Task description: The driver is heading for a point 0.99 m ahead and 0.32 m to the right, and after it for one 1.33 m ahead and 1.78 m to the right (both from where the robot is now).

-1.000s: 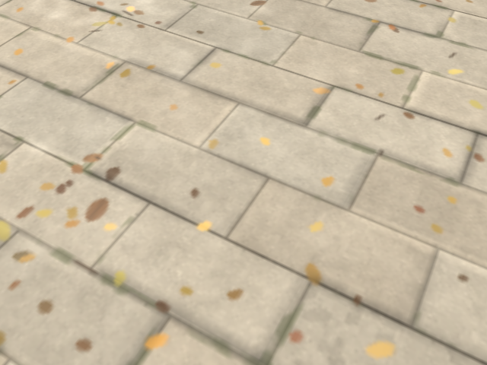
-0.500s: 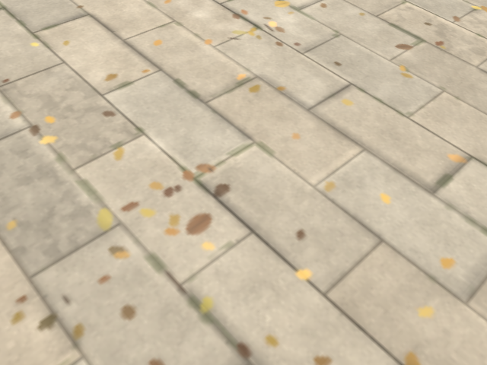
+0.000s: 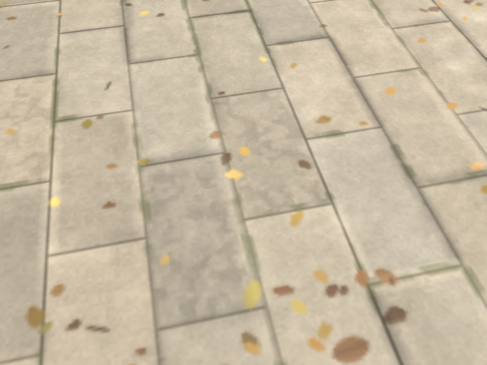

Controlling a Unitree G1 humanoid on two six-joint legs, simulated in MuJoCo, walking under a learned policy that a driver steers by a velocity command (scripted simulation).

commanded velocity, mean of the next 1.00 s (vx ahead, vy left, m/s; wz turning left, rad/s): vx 0.99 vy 0.00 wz -0.61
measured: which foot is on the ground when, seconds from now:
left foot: up 0.00-0.26, down 0.28-0.72, up 0.74-1.00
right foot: down 0.00-0.26, up 0.28-0.70, down 0.72-1.00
